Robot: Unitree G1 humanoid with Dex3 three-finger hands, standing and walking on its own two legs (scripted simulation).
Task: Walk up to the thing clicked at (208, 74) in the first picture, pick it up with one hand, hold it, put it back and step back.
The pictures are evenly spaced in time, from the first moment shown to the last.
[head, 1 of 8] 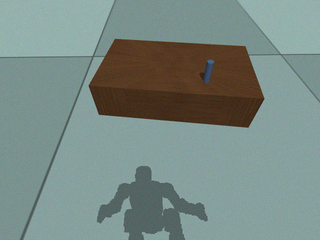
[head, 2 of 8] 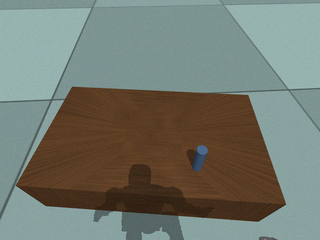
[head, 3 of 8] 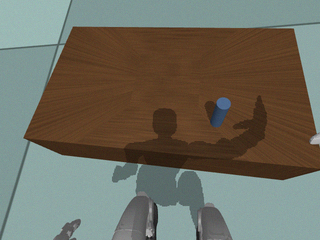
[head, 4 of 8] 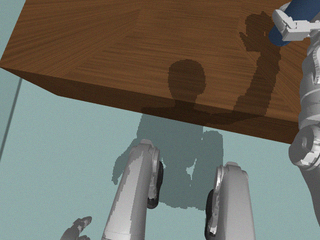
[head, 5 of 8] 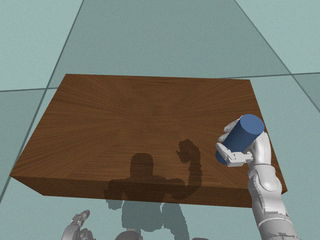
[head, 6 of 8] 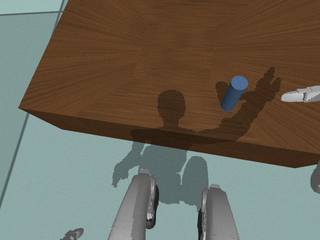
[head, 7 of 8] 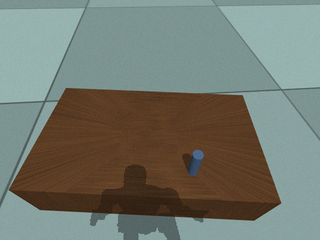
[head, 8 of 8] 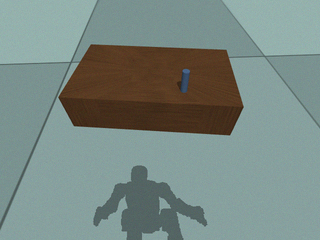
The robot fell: no
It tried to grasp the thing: yes
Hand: right
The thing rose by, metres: 0.39
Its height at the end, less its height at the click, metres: +0.00
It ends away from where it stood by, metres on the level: 0.02
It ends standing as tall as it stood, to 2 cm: yes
